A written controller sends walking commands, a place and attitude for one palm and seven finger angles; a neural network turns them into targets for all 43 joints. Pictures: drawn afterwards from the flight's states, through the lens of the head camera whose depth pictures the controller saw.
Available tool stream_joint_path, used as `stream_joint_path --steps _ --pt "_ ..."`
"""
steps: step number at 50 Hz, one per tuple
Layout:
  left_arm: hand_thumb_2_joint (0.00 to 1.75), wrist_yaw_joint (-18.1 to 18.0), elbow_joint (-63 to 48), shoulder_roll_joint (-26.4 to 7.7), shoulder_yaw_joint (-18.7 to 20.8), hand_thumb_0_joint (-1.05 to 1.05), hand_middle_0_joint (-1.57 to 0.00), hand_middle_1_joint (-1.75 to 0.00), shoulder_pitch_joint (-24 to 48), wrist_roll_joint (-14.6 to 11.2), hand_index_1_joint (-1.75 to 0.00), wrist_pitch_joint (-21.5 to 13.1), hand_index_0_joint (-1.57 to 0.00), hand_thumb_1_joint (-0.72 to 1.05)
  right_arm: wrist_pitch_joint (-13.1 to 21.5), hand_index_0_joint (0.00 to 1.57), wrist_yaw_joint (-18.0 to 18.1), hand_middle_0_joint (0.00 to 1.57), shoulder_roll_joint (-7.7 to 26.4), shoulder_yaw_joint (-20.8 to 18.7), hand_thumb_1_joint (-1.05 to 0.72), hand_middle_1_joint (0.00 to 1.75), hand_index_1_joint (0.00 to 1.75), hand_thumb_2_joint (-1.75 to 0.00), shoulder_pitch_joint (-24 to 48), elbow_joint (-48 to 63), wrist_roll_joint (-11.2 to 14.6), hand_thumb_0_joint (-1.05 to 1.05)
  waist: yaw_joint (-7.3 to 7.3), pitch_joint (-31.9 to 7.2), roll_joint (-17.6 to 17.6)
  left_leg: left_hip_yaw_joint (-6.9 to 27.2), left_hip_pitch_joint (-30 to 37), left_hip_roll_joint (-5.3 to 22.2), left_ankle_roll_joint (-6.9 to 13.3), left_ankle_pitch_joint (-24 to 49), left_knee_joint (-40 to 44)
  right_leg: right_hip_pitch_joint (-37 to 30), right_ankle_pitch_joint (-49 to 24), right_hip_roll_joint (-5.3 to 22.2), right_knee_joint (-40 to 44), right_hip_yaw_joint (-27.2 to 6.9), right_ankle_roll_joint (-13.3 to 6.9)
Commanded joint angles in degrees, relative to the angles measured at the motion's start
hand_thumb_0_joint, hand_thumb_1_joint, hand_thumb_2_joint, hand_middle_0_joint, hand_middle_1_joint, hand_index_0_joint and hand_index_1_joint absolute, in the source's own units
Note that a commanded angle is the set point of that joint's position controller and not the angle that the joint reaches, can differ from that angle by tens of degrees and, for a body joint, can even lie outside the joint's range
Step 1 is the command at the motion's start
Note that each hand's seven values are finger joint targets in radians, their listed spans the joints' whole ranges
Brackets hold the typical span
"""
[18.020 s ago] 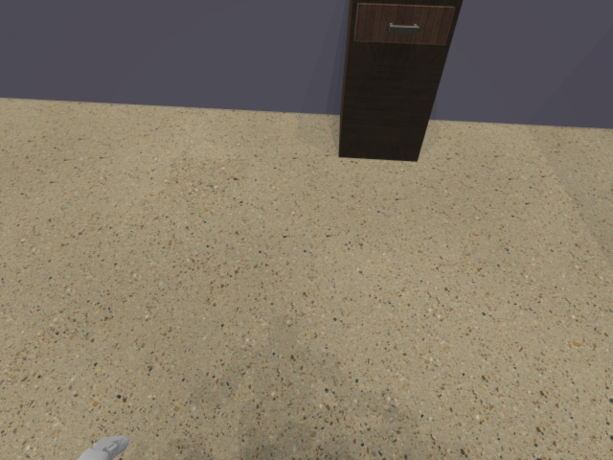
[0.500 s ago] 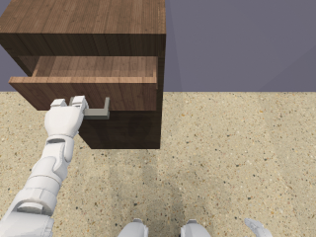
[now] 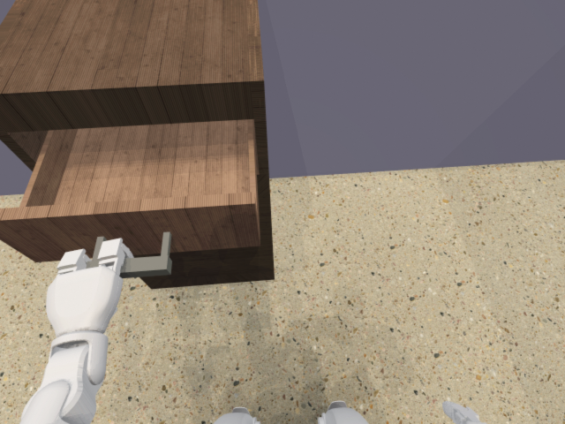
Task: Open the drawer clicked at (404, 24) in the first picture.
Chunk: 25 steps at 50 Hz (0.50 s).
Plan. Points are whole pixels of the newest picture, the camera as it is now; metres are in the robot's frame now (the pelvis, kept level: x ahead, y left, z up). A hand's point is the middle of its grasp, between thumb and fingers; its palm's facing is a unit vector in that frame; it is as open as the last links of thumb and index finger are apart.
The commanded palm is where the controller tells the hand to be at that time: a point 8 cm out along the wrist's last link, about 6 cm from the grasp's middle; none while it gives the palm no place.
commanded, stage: pull the drawer open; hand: left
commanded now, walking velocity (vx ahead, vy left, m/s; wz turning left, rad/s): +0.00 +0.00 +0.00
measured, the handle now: (131, 254) +0.36 +0.25 -0.02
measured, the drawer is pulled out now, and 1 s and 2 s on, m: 0.16 0.30 0.30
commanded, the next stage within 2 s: open the thumb to release the handle in 0.84 s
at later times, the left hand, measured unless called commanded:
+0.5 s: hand (93, 386) +0.18 +0.26 -0.04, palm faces -0.06 -0.07 -1.00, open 6.2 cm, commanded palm +0.14 +0.25 +0.00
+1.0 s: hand (84, 414) +0.15 +0.26 -0.04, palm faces -0.04 -0.02 -1.00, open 6.4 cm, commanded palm +0.13 +0.26 +0.00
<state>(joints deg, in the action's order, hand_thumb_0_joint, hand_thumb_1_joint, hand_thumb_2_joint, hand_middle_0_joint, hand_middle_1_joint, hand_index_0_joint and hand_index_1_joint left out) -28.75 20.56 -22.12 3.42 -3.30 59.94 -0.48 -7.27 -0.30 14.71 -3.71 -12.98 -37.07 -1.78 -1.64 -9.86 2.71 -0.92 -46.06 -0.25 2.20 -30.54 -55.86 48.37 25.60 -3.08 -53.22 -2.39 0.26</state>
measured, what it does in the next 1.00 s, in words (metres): stands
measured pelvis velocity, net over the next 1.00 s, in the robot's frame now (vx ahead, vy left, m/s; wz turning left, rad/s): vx -0.01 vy -0.02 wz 0.03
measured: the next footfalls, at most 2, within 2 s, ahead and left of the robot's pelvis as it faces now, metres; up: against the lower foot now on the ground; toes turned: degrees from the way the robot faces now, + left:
none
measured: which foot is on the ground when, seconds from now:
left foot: down 0.00-1.00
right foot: down 0.00-1.00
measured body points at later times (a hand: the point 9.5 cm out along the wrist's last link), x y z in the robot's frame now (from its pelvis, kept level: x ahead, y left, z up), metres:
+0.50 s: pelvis +0.01 -0.01 -0.01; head +0.09 -0.02 +0.43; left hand +0.18 +0.26 +0.01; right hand +0.23 -0.22 -0.11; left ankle -0.05 +0.09 -0.68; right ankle -0.01 -0.13 -0.68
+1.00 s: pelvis -0.01 -0.02 -0.03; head +0.08 -0.03 +0.41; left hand +0.15 +0.26 +0.01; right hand +0.20 -0.24 -0.14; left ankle -0.05 +0.09 -0.68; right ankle -0.01 -0.13 -0.68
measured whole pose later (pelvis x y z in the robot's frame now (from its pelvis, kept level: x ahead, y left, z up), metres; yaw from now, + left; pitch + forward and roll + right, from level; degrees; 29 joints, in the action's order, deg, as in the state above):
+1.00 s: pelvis -0.01 -0.02 -0.03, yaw +2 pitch +20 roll +0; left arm -33.7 0.7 -21.7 5.3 -30.4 61.8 -7.8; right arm -6.0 -0.3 13.5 -2.4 -5.2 -32.6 -4.4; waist 2.8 -10.2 1.9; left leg 0.0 -51.1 -1.2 1.0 -34.4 -65.7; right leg 54.2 30.9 -2.3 -65.3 -1.1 -1.1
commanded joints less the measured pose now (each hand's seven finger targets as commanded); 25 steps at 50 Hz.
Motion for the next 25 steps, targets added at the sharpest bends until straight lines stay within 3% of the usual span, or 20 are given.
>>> stream_joint_path --steps 1,3,5,8,12,13,14,15,18,19,22,25 --pt "0.90 -2.9 -11.0 -7.7 2.6 0.00 -0.40 -1.35 -9.7 0.3 -1.35 0.7 -0.40 0.90 3.2 0.20 0.6 0.20 7.6 -1.8 -0.90 0.30 0.30 -0.90 2.2 8.0 -0.2 0.00 2.99 -16.9 -0.2 2.3 14.9 0.9 -1.6 38.8 5.3 -13.1 -27.5 0.1 3.1 4.5 -2.6" --pt "0.90 -3.2 -12.9 -7.0 1.9 0.00 -0.40 -1.35 -9.5 1.2 -1.35 0.9 -0.40 0.90 3.5 0.20 0.6 0.20 7.4 -1.6 -0.90 0.30 0.30 -0.90 3.4 8.3 -0.3 0.00 2.67 -15.4 0.4 2.4 15.2 1.0 -1.7 37.7 5.4 -11.9 -26.3 0.1 3.1 4.5 -2.7" --pt "0.90 -3.7 -16.1 -7.0 1.9 0.00 -0.40 -1.35 -12.9 1.7 -1.35 0.8 -0.40 0.90 3.8 0.20 0.5 0.20 6.9 -1.4 -0.90 0.30 0.30 -0.90 4.1 9.2 -0.5 0.00 3.66 -17.2 3.2 2.7 17.7 1.0 -2.1 41.5 5.1 -12.0 -26.6 0.2 2.4 4.6 -2.9" --pt "0.90 -3.8 -17.3 -5.0 0.3 0.00 -0.40 -1.35 -17.5 1.5 -1.35 1.0 -0.40 0.90 4.1 0.20 0.0 0.20 6.6 -1.0 -0.90 0.30 0.30 -0.90 5.5 10.0 -0.6 0.00 3.38 -14.8 1.6 2.7 16.9 0.8 -2.0 40.1 4.7 -11.7 -26.6 0.2 2.6 4.8 -2.8" --pt "0.90 -4.1 -18.1 -5.4 1.4 0.00 -0.40 -1.35 -20.3 1.9 -1.35 0.0 -0.40 0.90 4.4 0.20 0.2 0.20 6.1 -0.4 -0.90 0.30 0.30 -0.90 7.2 11.0 -0.9 0.00 3.75 -12.9 -0.4 2.5 14.4 0.1 -1.6 35.6 4.2 -11.9 -26.1 0.2 2.0 4.5 -2.9" --pt "0.90 -4.2 -18.2 -6.1 2.4 0.00 -0.40 -1.35 -21.2 2.0 -1.35 -0.3 -0.40 0.90 4.5 0.20 0.2 0.20 5.9 -0.3 -0.90 0.30 0.30 -0.90 7.5 11.2 -0.9 0.00 4.27 -13.3 -0.8 2.5 13.9 -0.1 -1.6 35.0 4.1 -12.2 -25.9 0.1 1.8 4.3 -2.9" --pt "0.90 -4.4 -19.6 -6.2 2.2 0.00 -0.40 -1.35 -20.9 2.3 -1.35 -0.6 -0.40 0.90 4.5 0.20 0.4 0.20 5.9 -0.2 -0.90 0.30 0.30 -0.90 8.3 11.4 -1.0 0.00 4.18 -13.4 0.6 2.5 14.3 -0.1 -1.6 36.2 3.7 -11.8 -26.6 0.2 1.5 4.1 -3.1" --pt "0.90 -4.6 -20.1 -6.3 2.6 0.00 -0.40 -1.35 -22.9 2.4 -1.35 -0.9 -0.40 0.90 4.7 0.20 0.2 0.20 5.6 -0.1 -0.90 0.30 0.30 -0.90 8.3 11.7 -1.1 0.00 4.99 -13.8 1.9 2.4 15.0 -0.2 -1.8 36.6 3.7 -12.0 -26.7 0.4 1.2 4.0 -3.0" --pt "0.90 -4.8 -21.4 -5.2 1.6 0.00 -0.40 -1.35 -25.4 2.6 -1.35 -1.4 -0.40 0.90 4.8 0.20 0.0 0.20 5.4 0.0 -0.90 0.30 0.30 -0.90 8.9 12.0 -1.4 0.00 4.88 -13.8 0.6 2.4 14.5 -0.3 -1.7 36.2 2.7 -11.5 -26.8 0.4 0.6 4.1 -3.0" --pt "0.90 -4.9 -22.0 -6.2 3.0 0.00 -0.40 -1.35 -26.6 2.4 -1.35 -1.8 -0.40 0.90 4.8 0.20 0.0 0.20 5.4 0.1 -0.90 0.30 0.30 -0.90 9.1 12.4 -1.2 0.00 5.20 -14.3 -0.1 2.7 14.2 -0.3 -1.7 36.9 2.4 -11.7 -26.9 0.3 0.1 4.0 -3.1" --pt "0.90 -4.9 -23.8 -5.0 1.8 0.00 -0.40 -1.35 -30.7 2.4 -1.35 -2.4 -0.40 0.90 5.0 0.20 -0.3 0.20 5.2 0.2 -0.90 0.30 0.30 -0.90 9.8 12.9 -1.4 0.00 5.71 -13.9 0.4 2.2 13.6 -0.7 -1.5 35.4 1.9 -11.5 -27.1 0.5 -0.1 3.5 -3.0" --pt "0.90 -5.1 -25.7 -6.7 3.9 0.00 -0.40 -1.35 -35.0 2.0 -1.35 -3.2 -0.40 0.90 4.9 0.20 -0.4 0.20 5.0 0.3 -0.90 0.30 0.30 -0.90 10.1 13.2 -1.6 0.00 6.57 -14.6 -0.2 2.3 13.3 -0.7 -1.5 36.2 1.4 -12.3 -28.4 0.6 -0.8 2.9 -3.1"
